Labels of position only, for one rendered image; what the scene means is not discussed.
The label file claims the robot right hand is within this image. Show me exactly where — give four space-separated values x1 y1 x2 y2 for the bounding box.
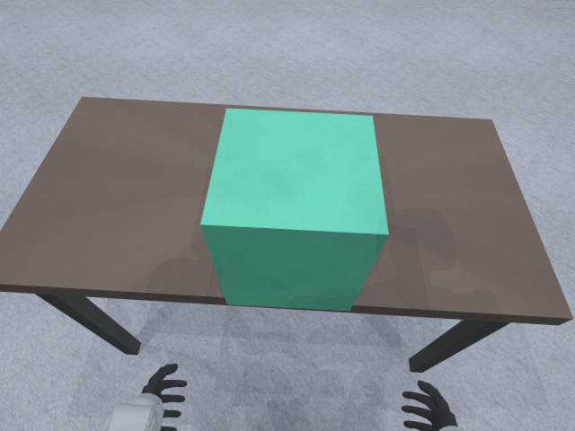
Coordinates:
402 380 458 431

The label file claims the robot left hand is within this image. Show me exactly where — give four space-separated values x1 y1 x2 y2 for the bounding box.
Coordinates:
141 364 187 431

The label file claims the robot left forearm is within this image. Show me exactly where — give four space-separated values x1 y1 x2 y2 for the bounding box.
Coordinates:
100 393 164 431

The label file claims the table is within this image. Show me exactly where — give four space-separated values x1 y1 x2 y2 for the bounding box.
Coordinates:
0 97 573 373

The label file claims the carton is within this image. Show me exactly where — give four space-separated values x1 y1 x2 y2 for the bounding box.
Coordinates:
200 109 389 311

